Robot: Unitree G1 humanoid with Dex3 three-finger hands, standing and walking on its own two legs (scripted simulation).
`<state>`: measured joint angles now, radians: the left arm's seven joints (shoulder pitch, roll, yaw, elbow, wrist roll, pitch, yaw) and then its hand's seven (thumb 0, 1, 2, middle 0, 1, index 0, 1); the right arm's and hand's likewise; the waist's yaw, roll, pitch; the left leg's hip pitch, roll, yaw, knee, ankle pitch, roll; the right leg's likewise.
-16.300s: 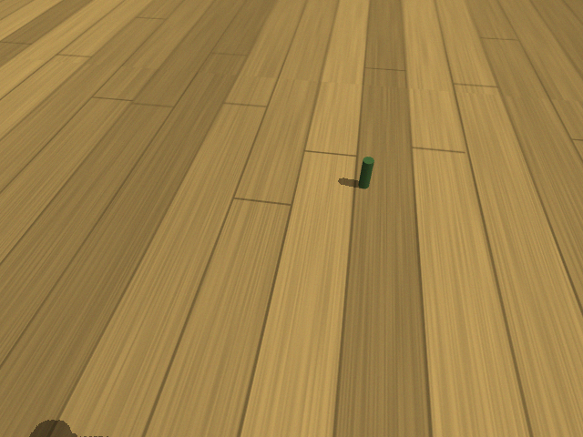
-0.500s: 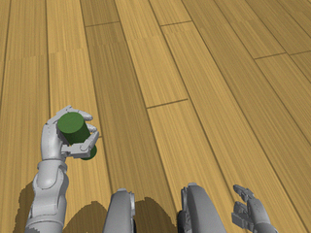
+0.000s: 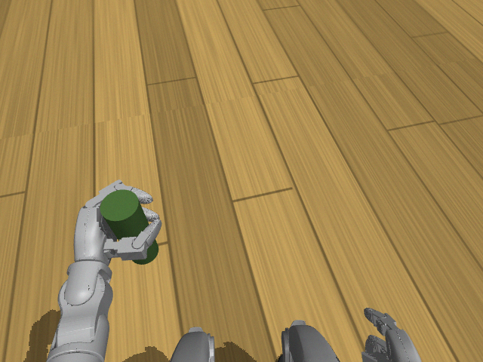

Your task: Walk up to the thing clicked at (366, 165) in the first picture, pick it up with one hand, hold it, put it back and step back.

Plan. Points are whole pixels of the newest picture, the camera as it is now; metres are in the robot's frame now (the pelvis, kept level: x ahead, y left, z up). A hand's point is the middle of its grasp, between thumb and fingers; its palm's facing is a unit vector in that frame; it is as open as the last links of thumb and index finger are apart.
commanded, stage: lift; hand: left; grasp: from the side
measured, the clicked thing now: (133, 231) +0.33 +0.18 +0.01
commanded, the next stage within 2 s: hold in 0.48 s
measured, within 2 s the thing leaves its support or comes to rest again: neither
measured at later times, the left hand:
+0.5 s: hand (135, 209) +0.34 +0.16 +0.07, palm faces +0.01 -1.00 -0.02, open 7.0 cm
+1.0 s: hand (135, 202) +0.34 +0.16 +0.09, palm faces +0.01 -1.00 -0.02, open 7.0 cm
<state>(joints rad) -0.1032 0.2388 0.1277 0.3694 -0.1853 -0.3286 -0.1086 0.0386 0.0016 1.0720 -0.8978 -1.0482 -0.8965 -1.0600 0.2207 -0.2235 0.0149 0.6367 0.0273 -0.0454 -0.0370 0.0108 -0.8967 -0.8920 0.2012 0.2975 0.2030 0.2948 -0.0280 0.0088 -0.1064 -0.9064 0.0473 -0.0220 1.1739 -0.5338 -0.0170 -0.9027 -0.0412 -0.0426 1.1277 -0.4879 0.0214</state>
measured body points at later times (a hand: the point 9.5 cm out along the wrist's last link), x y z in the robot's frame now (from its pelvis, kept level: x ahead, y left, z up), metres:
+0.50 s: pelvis +0.01 +0.00 +0.03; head +0.07 +0.00 +0.48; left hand +0.34 +0.22 +0.07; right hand +0.14 -0.25 -0.07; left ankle +0.02 +0.13 -0.65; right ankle +0.03 -0.14 -0.65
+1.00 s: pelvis +0.02 -0.01 +0.05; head +0.06 +0.00 +0.50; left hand +0.34 +0.21 +0.09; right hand +0.14 -0.25 -0.06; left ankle +0.02 +0.13 -0.65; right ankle +0.03 -0.14 -0.65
